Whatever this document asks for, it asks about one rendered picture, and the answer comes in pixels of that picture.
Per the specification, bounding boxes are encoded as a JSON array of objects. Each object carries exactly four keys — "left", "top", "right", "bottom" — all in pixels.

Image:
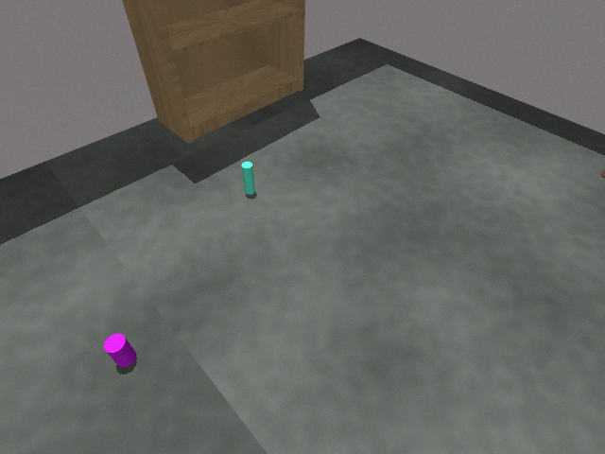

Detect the bookshelf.
[{"left": 122, "top": 0, "right": 305, "bottom": 144}]

